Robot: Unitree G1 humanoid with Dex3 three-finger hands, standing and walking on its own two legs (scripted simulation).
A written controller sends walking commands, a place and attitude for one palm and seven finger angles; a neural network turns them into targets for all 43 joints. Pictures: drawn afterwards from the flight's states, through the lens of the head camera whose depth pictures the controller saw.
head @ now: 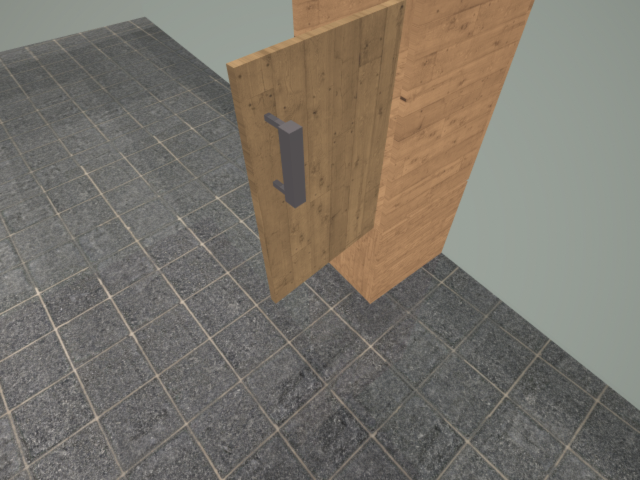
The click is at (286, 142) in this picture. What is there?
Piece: cupboard door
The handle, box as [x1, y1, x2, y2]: [264, 113, 305, 207]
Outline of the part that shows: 267,113 264,115 265,120 278,129 284,182 283,184 278,180 273,181 273,185 285,195 285,200 288,203 296,207 305,201 302,127 291,120 285,123 270,113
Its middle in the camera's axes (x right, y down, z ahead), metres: -0.06 -0.13 +0.63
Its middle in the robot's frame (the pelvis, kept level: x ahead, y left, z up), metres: +0.57 +0.09 +0.08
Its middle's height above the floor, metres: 0.86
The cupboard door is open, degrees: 96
